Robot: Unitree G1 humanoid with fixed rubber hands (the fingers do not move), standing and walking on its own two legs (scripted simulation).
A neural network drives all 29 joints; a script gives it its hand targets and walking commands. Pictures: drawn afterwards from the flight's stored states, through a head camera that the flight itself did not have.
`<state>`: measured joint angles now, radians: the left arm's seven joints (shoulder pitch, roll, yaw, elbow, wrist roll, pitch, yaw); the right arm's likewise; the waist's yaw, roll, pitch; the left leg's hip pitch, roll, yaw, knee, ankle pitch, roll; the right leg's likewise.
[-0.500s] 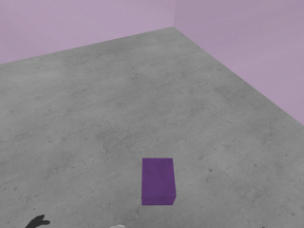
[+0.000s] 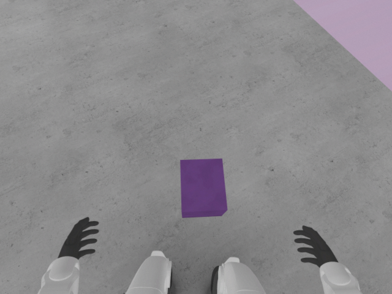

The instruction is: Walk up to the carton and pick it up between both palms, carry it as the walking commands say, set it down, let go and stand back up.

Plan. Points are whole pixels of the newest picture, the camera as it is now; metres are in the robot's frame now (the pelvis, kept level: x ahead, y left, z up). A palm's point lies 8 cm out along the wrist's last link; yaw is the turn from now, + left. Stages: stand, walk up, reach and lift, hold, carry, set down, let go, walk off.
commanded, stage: reach and lift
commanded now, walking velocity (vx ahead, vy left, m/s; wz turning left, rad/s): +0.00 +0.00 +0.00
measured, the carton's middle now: (201, 189) +0.47 -0.04 -0.64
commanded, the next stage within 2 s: none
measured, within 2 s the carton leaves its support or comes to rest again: neither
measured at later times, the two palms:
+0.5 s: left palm (110, 205) +0.30 +0.21 -0.15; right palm (294, 207) +0.31 -0.24 -0.14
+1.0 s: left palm (140, 161) +0.43 +0.16 -0.21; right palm (270, 163) +0.44 -0.21 -0.20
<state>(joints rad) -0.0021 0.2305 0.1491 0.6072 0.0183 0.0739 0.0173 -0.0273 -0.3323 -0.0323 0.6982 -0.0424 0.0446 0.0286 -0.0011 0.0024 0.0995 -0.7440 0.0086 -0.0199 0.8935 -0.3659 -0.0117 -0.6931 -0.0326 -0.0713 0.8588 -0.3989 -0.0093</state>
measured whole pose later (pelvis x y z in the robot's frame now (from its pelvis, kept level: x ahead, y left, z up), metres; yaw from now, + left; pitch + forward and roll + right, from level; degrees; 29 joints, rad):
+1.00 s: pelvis -0.04 +0.00 -0.05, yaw -3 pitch +42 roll -2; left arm -0.97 0.17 0.25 0.63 -0.02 0.18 0.13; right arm -1.07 -0.34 -0.11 0.81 0.05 0.15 0.03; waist 0.00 0.03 0.14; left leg -1.43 0.02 -0.02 0.99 -0.28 0.00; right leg -1.40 -0.02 -0.06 0.96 -0.29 0.00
